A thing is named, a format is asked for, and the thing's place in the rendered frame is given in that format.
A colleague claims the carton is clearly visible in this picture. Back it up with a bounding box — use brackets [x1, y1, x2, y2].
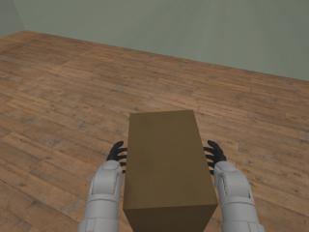
[123, 109, 218, 232]

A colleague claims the right robot forearm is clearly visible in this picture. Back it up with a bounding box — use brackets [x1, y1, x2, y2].
[213, 160, 266, 232]

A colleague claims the robot right hand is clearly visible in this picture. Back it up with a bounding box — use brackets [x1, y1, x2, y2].
[203, 140, 227, 176]

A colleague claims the robot left hand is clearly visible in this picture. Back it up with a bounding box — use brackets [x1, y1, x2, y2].
[106, 140, 127, 174]

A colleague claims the left robot forearm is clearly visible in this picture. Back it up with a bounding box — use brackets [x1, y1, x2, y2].
[77, 159, 123, 232]

